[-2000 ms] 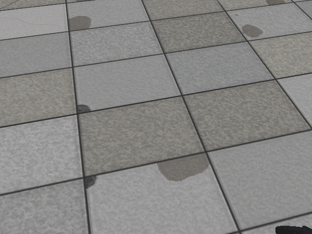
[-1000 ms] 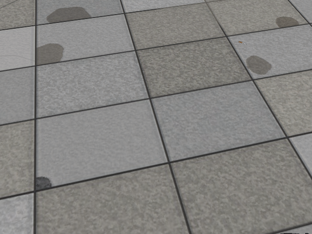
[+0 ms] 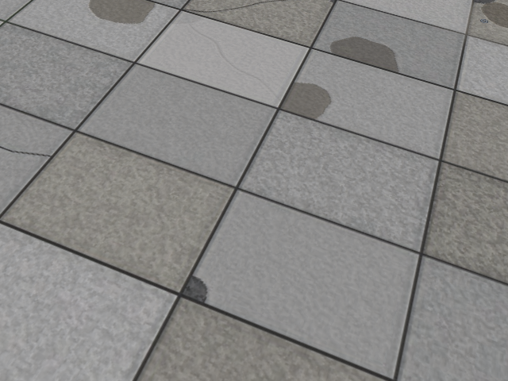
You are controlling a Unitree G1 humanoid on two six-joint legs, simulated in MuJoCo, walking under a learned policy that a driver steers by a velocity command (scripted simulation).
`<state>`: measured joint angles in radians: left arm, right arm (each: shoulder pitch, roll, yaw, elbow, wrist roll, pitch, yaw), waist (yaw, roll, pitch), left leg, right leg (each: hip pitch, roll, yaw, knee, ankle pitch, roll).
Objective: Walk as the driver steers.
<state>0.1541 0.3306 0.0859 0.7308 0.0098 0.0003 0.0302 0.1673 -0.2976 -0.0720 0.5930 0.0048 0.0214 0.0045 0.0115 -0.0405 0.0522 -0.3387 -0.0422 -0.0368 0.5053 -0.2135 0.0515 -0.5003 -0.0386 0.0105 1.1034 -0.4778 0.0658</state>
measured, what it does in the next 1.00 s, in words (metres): steps on the spot: right foot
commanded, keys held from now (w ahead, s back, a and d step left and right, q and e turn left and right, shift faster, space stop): no key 1.00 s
